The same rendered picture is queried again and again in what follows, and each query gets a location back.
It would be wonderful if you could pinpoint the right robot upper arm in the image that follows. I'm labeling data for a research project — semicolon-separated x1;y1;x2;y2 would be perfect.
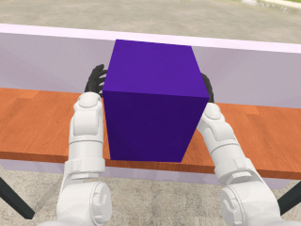
220;181;301;226

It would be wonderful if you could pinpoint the right robot forearm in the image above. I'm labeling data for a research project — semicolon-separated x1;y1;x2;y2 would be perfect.
197;103;280;214

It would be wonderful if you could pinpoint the carton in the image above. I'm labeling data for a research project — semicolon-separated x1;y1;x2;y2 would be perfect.
102;39;210;163

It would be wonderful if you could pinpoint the robot right hand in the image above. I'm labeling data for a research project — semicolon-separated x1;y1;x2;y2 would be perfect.
201;73;214;104

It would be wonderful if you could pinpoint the left robot upper arm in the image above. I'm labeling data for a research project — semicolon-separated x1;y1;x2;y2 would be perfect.
37;181;113;226

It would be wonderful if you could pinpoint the table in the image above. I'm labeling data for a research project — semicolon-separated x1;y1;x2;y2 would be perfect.
0;88;301;219

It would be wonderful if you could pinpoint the left robot forearm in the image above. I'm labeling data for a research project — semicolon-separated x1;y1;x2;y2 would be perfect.
56;91;105;218

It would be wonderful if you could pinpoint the robot left hand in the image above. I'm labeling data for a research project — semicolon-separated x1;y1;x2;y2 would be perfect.
85;64;108;98

